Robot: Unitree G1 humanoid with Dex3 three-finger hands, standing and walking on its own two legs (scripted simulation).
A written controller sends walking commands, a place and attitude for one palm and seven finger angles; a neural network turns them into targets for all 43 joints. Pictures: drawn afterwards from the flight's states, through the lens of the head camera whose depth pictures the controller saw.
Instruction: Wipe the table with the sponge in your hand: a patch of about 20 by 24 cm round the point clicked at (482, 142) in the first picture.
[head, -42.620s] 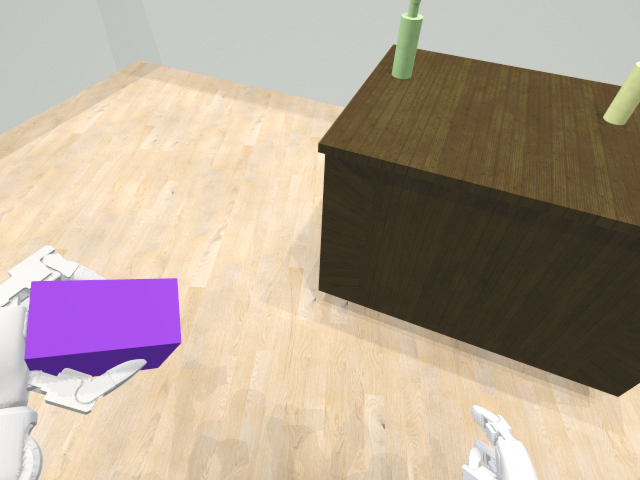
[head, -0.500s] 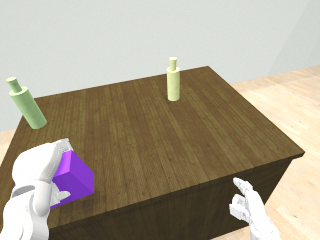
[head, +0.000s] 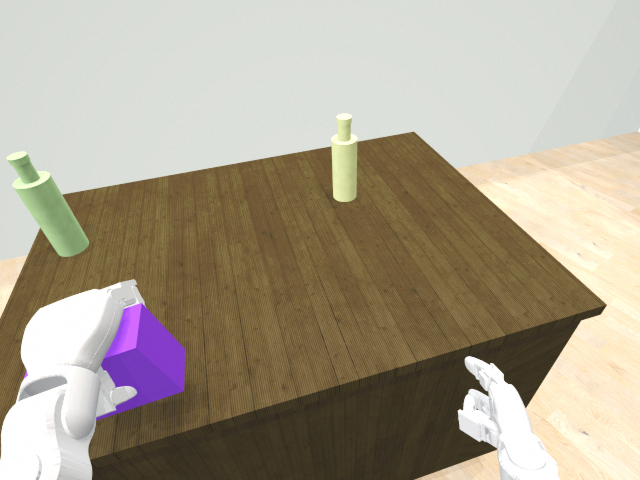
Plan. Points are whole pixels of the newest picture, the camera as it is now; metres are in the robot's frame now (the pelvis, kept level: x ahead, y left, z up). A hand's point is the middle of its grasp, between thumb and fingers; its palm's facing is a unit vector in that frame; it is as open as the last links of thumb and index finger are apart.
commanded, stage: step back with the hand held close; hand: left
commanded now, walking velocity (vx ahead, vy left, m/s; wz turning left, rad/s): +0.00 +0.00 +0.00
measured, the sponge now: (122, 371) +0.19 +0.28 +0.07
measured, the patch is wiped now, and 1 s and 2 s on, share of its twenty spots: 1.00 1.00 1.00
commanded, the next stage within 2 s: stop stepping back and stand still in 1.56 s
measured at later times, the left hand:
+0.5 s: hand (95, 322) +0.20 +0.29 +0.15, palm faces +0.39 -0.81 -0.43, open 9.8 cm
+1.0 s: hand (55, 368) +0.14 +0.29 +0.15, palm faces +0.43 -0.82 -0.36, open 9.8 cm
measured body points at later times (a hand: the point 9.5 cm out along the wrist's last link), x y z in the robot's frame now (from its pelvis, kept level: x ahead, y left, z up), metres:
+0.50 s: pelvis -0.01 +0.03 -0.01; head +0.00 +0.05 +0.44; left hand +0.17 +0.33 +0.18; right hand +0.14 -0.22 -0.10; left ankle +0.03 +0.12 -0.74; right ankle +0.01 -0.09 -0.74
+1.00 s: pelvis -0.06 +0.04 -0.03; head -0.06 +0.08 +0.42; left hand +0.11 +0.34 +0.17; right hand +0.14 -0.19 -0.07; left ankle +0.03 +0.12 -0.74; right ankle +0.00 -0.09 -0.73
